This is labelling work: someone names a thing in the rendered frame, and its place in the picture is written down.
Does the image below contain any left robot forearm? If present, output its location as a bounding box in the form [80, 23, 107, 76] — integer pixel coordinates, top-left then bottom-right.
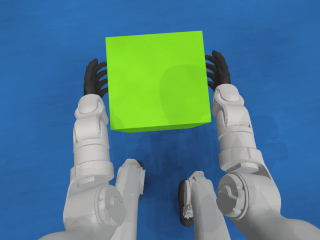
[63, 94, 115, 226]

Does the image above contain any right robot upper arm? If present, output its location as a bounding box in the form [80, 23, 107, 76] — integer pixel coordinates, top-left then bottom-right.
[216, 172, 320, 240]

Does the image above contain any right robot forearm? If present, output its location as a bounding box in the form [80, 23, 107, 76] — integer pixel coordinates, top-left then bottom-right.
[211, 83, 275, 183]

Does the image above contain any carton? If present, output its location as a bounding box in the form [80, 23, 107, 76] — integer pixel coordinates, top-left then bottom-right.
[105, 30, 212, 133]

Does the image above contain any right robot hand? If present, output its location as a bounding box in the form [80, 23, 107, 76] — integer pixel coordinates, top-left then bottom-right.
[204, 50, 231, 93]

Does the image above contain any left robot upper arm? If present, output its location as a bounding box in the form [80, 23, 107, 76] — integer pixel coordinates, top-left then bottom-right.
[38, 184, 126, 240]

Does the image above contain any robot left shin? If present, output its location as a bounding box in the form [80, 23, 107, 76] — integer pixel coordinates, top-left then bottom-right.
[116, 159, 141, 180]

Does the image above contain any robot shin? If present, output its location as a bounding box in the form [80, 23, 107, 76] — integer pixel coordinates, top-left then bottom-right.
[183, 171, 214, 218]
[116, 159, 141, 180]

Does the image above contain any robot right shin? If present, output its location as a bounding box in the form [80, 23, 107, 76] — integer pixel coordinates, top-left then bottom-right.
[183, 171, 214, 218]

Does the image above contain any left robot hand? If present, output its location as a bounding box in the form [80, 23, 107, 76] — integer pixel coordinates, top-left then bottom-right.
[83, 58, 109, 98]

